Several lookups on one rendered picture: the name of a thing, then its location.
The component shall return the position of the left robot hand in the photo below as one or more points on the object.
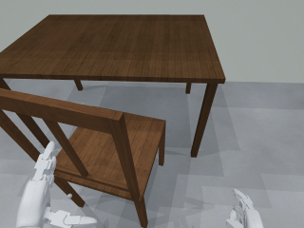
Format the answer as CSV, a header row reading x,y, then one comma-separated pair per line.
x,y
33,210

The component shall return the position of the table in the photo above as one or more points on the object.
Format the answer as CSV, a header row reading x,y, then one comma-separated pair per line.
x,y
153,48

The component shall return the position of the chair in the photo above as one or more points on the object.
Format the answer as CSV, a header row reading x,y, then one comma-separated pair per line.
x,y
110,151

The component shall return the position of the right robot hand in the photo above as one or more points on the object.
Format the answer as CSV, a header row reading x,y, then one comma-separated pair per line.
x,y
247,215

